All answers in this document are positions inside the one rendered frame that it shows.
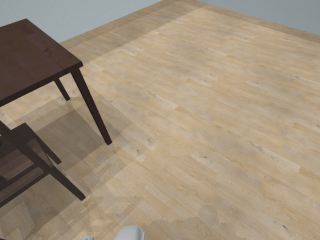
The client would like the table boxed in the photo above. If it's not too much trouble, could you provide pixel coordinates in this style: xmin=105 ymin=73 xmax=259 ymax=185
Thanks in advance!
xmin=0 ymin=18 xmax=112 ymax=145

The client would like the chair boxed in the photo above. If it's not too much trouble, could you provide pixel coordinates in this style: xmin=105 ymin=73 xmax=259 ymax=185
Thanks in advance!
xmin=0 ymin=120 xmax=86 ymax=240

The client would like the robot left thigh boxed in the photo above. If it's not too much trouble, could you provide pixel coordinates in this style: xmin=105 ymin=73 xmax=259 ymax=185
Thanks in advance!
xmin=113 ymin=225 xmax=145 ymax=240

